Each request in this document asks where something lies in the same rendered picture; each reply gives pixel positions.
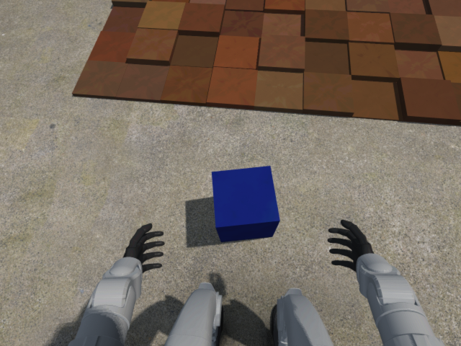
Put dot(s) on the right robot hand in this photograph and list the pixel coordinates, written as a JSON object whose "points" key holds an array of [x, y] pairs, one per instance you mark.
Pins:
{"points": [[358, 244]]}

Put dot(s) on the left robot hand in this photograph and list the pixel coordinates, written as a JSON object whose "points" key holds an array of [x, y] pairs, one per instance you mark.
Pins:
{"points": [[137, 247]]}

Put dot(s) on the robot right forearm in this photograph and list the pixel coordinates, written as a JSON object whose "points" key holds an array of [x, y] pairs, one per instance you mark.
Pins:
{"points": [[398, 315]]}

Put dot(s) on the robot left forearm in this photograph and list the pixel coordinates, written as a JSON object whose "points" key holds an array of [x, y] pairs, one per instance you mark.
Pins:
{"points": [[108, 314]]}

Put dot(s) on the carton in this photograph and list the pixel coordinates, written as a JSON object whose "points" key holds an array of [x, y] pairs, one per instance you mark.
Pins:
{"points": [[245, 203]]}

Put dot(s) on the right robot shin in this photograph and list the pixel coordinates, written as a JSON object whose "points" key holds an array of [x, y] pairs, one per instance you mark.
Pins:
{"points": [[283, 337]]}

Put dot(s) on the right robot thigh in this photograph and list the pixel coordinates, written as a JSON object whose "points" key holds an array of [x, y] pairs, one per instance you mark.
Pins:
{"points": [[297, 316]]}

